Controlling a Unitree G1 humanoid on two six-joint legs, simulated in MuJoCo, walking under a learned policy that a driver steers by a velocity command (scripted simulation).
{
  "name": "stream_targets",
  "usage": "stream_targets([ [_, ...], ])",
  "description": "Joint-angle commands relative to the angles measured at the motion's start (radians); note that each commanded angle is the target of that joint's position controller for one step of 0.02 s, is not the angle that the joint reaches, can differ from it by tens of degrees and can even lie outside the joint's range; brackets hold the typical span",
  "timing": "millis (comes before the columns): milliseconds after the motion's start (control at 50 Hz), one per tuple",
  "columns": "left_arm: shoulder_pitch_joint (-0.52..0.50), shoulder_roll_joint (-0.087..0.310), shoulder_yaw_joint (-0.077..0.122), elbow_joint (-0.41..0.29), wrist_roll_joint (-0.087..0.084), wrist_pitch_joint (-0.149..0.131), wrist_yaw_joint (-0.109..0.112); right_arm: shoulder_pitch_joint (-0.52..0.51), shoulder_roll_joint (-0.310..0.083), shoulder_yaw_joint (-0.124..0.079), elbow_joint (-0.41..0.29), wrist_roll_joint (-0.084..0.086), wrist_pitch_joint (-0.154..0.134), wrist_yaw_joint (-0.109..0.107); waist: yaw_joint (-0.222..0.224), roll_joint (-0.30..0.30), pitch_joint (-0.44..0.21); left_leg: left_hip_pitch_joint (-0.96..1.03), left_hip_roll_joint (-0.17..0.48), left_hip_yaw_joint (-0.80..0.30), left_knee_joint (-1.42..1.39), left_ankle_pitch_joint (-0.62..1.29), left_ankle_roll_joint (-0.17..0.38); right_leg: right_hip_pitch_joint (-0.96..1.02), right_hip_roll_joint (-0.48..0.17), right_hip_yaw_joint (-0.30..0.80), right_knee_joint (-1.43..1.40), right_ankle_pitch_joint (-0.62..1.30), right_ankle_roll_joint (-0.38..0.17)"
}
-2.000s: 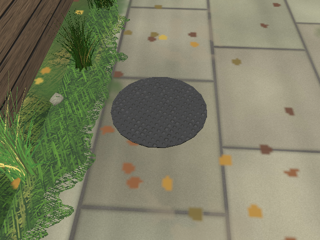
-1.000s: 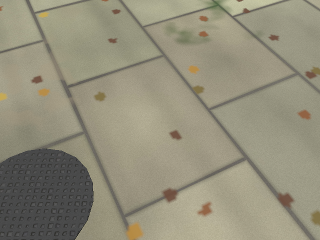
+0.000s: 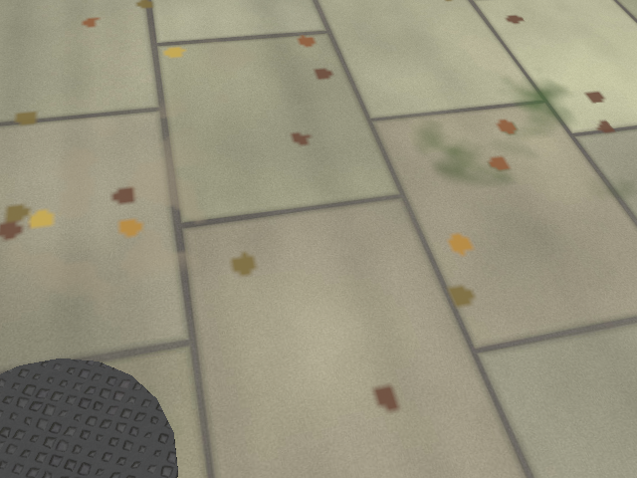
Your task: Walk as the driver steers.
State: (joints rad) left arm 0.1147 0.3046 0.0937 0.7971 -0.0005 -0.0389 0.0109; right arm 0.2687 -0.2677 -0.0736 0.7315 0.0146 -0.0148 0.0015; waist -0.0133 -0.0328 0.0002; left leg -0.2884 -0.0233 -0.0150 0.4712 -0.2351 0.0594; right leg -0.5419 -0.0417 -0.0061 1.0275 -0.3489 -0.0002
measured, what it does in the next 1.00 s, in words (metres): walks ahead: right foot, then left foot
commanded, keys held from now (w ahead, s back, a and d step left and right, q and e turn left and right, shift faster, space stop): w+q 0.22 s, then w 0.20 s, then w+e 0.58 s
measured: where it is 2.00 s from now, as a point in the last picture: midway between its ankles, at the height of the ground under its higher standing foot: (361, 278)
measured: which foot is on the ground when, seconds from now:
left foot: down 0.00-0.34, up 0.36-0.76, down 0.78-1.00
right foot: up 0.00-0.32, down 0.34-0.78, up 0.80-1.00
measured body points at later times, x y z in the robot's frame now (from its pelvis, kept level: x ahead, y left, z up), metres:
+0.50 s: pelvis +0.20 -0.04 +0.00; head +0.22 -0.05 +0.45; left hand +0.24 +0.25 -0.11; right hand +0.37 -0.28 -0.11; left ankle +0.14 +0.09 -0.66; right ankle +0.22 -0.14 -0.74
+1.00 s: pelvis +0.45 +0.04 +0.00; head +0.48 +0.04 +0.45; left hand +0.57 +0.32 -0.11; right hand +0.55 -0.24 -0.10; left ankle +0.45 +0.15 -0.74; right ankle +0.47 -0.11 -0.66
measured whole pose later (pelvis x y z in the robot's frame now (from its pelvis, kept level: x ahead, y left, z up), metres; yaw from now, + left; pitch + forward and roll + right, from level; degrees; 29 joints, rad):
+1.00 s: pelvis +0.45 +0.04 +0.00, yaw -2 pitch +1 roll +2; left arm 0.24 0.32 0.08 0.76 -0.03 -0.03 0.00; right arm 0.27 -0.25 -0.07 0.73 -0.01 -0.10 0.01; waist -0.02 -0.05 0.02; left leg -0.18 -0.02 0.10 0.35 -0.19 0.02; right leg -0.60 -0.08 0.06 1.13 -0.29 0.00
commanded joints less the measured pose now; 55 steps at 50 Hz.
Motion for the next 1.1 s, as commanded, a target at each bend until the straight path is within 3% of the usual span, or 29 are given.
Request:
stream_targets([
  [20,-0.088,0.087,0.024,-0.078,0.004,-0.048,-0.005,0.005,-0.151,-0.035,-0.075,-0.006,-0.037,-0.020,-0.003,0.137,-0.042,0.232,0.234,-0.356,-0.286,-0.090,0.170,-0.210,-0.013,0.064,-0.107,0.160,0.000],
  [60,-0.117,0.059,0.015,-0.080,0.004,-0.057,-0.009,0.034,-0.167,-0.041,-0.071,0.000,-0.045,-0.026,-0.015,0.121,-0.040,0.230,0.213,-0.317,-0.277,-0.012,0.162,-0.170,0.006,0.064,-0.239,0.218,0.014],
  [100,-0.141,0.043,0.007,-0.085,-0.001,-0.061,-0.016,0.054,-0.180,-0.047,-0.067,0.004,-0.046,-0.028,-0.027,0.144,-0.027,0.203,0.202,-0.304,-0.275,-0.005,0.160,-0.121,0.024,0.065,-0.343,0.255,0.028],
  [220,-0.209,0.059,-0.002,-0.119,-0.017,-0.082,-0.038,0.100,-0.191,-0.054,-0.059,0.014,-0.034,-0.025,-0.057,0.165,0.010,0.137,0.201,-0.360,-0.225,-0.039,0.161,0.003,0.049,0.069,-0.506,0.241,0.033],
  [280,-0.145,0.080,0.002,-0.103,-0.017,-0.099,-0.047,0.097,-0.167,-0.044,-0.056,0.009,-0.030,-0.022,-0.029,0.193,-0.011,0.143,0.210,-0.386,-0.169,0.004,0.140,0.127,0.048,0.046,-0.555,0.232,0.004],
  [320,-0.025,0.097,0.014,-0.066,-0.005,-0.106,-0.041,0.090,-0.121,-0.027,-0.059,0.004,-0.028,-0.022,0.030,0.186,-0.054,0.101,0.153,-0.361,-0.059,0.070,0.099,0.324,0.040,0.031,-0.610,0.236,-0.035],
  [340,0.108,0.140,0.027,-0.044,0.006,-0.108,-0.033,0.067,-0.073,-0.009,-0.074,-0.008,-0.032,-0.021,0.094,0.116,-0.136,0.008,0.094,-0.288,0.154,0.079,0.058,0.514,-0.076,0.150,-0.612,0.189,-0.092],
  [360,0.232,0.257,0.056,-0.016,0.020,-0.099,-0.030,0.132,-0.025,0.008,-0.109,0.007,-0.048,-0.023,0.085,-0.176,-0.226,-0.304,-0.041,-0.140,0.484,-0.119,-0.017,0.797,-0.275,0.522,-0.679,0.032,-0.243],
  [380,0.269,0.209,0.050,0.008,-0.002,-0.096,-0.041,0.137,-0.093,-0.004,-0.108,0.026,-0.060,-0.029,0.099,-0.245,-0.192,-0.504,-0.038,-0.158,0.685,-0.342,-0.032,0.819,-0.359,0.768,-0.774,-0.189,-0.310],
  [400,0.230,0.134,0.026,-0.001,-0.012,-0.095,-0.041,0.085,-0.152,-0.019,-0.098,0.034,-0.064,-0.026,0.099,-0.137,-0.072,-0.567,0.010,-0.193,0.765,-0.273,-0.018,0.732,-0.332,0.673,-0.781,-0.226,-0.282],
  [420,0.185,0.097,0.013,-0.014,-0.007,-0.087,-0.039,0.043,-0.143,-0.015,-0.098,0.024,-0.063,-0.022,0.082,-0.083,-0.026,-0.559,0.046,-0.160,0.770,-0.193,-0.012,0.657,-0.282,0.548,-0.785,-0.155,-0.247],
  [460,0.132,0.057,-0.009,-0.020,0.002,-0.077,-0.037,-0.016,-0.121,-0.014,-0.116,-0.011,-0.070,-0.012,0.043,-0.045,0.028,-0.502,0.111,-0.107,0.672,-0.083,-0.016,0.514,-0.212,0.424,-0.830,0.028,-0.231],
  [480,0.127,0.061,-0.011,-0.020,0.003,-0.075,-0.036,-0.017,-0.105,-0.011,-0.120,-0.012,-0.073,-0.008,0.031,-0.064,0.031,-0.461,0.119,-0.089,0.634,-0.062,-0.025,0.467,-0.191,0.392,-0.846,0.099,-0.235],
  [520,0.144,0.079,-0.008,-0.014,-0.011,-0.073,-0.032,-0.046,-0.076,-0.001,-0.137,-0.018,-0.077,-0.004,0.028,-0.068,0.030,-0.444,0.120,-0.051,0.536,-0.035,-0.050,0.437,-0.164,0.327,-0.864,0.241,-0.248],
  [600,0.192,0.126,0.004,0.003,-0.026,-0.060,-0.015,-0.179,-0.029,0.022,-0.173,-0.017,-0.091,0.005,0.060,-0.047,0.028,-0.318,0.073,-0.009,0.228,0.150,-0.084,0.374,-0.109,0.212,-0.852,0.396,-0.217],
  [680,0.276,0.129,0.002,0.025,-0.036,-0.042,-0.009,-0.277,-0.052,0.015,-0.198,0.002,-0.101,0.022,0.089,-0.059,0.026,-0.211,0.031,-0.016,0.082,0.247,-0.086,0.390,-0.133,0.249,-0.805,0.369,-0.196],
  [740,0.273,0.145,0.008,0.024,-0.035,-0.030,-0.002,-0.239,-0.097,-0.006,-0.196,0.005,-0.110,0.023,0.037,-0.076,0.006,-0.083,0.025,-0.025,0.001,0.197,-0.049,0.421,-0.155,0.297,-0.721,0.381,-0.160],
  [760,0.267,0.137,0.005,0.019,-0.031,-0.028,-0.001,-0.155,-0.124,-0.023,-0.173,0.001,-0.112,0.016,-0.012,-0.069,-0.038,0.055,0.015,-0.010,-0.030,0.183,-0.024,0.400,-0.119,0.275,-0.631,0.472,-0.137],
  [780,0.252,0.105,-0.007,0.003,-0.019,-0.031,-0.004,-0.024,-0.167,-0.042,-0.152,-0.011,-0.113,0.006,-0.081,-0.048,-0.133,0.269,0.089,-0.061,-0.010,0.181,0.019,0.312,-0.062,0.240,-0.443,0.458,-0.103],
  [800,0.253,0.026,-0.033,-0.035,0.015,-0.034,-0.002,0.159,-0.246,-0.060,-0.133,-0.023,-0.102,-0.008,-0.139,0.116,-0.308,0.546,0.305,-0.279,0.019,0.163,0.077,0.135,0.025,0.152,-0.115,0.146,-0.062],
  [820,0.392,-0.013,-0.046,-0.058,-0.032,-0.049,-0.004,0.165,-0.269,-0.059,-0.112,-0.035,-0.093,0.007,-0.057,0.424,-0.394,0.696,0.479,-0.717,-0.121,-0.070,0.213,-0.149,0.092,0.135,0.147,-0.263,-0.034],
  [840,0.345,0.092,-0.021,-0.031,-0.053,-0.044,0.000,0.120,-0.161,-0.037,-0.119,-0.024,-0.090,0.008,-0.073,0.259,-0.261,0.596,0.437,-0.674,-0.163,-0.199,0.185,-0.238,0.025,0.169,0.253,-0.196,-0.029],
  [860,0.256,0.119,-0.011,-0.047,-0.051,-0.038,-0.002,0.071,-0.112,-0.022,-0.120,-0.014,-0.088,0.006,-0.076,0.178,-0.139,0.473,0.396,-0.497,-0.172,-0.141,0.150,-0.256,-0.007,0.144,0.257,-0.099,-0.028],
  [880,0.223,0.101,-0.012,-0.050,-0.040,-0.031,-0.001,0.018,-0.092,-0.013,-0.115,-0.019,-0.088,0.009,-0.046,0.110,-0.082,0.356,0.351,-0.391,-0.200,-0.029,0.134,-0.213,-0.040,0.127,0.235,-0.032,-0.020],
  [900,0.199,0.087,-0.008,-0.059,-0.027,-0.024,-0.003,-0.022,-0.069,-0.007,-0.106,-0.023,-0.088,0.013,-0.024,0.103,-0.028,0.271,0.308,-0.301,-0.236,0.042,0.125,-0.190,-0.061,0.126,0.191,0.011,-0.018],
  [920,0.209,0.066,-0.010,-0.068,-0.030,-0.014,-0.009,-0.045,-0.079,-0.011,-0.097,-0.029,-0.093,0.012,0.005,0.151,-0.013,0.206,0.302,-0.244,-0.266,0.088,0.128,-0.145,-0.083,0.123,0.172,0.038,-0.012],
  [980,0.172,0.029,-0.016,-0.095,-0.028,0.008,-0.014,-0.060,-0.092,-0.023,-0.068,-0.021,-0.110,0.009,0.022,0.119,0.021,0.151,0.298,-0.120,-0.322,0.214,0.142,-0.151,-0.096,0.112,0.110,0.093,0.005],
  [1020,0.125,0.022,-0.020,-0.119,-0.020,0.011,-0.019,-0.051,-0.117,-0.032,-0.047,-0.021,-0.111,0.004,0.017,0.094,0.033,0.165,0.303,-0.051,-0.334,0.275,0.146,-0.180,-0.099,0.112,0.018,0.172,0.013],
  [1100,0.009,0.012,-0.032,-0.154,-0.020,0.000,-0.048,-0.036,-0.157,-0.044,-0.020,-0.015,-0.100,-0.006,-0.020,0.079,0.053,0.182,0.275,0.088,-0.336,0.289,0.111,-0.122,-0.079,0.054,-0.219,0.365,-0.001],
])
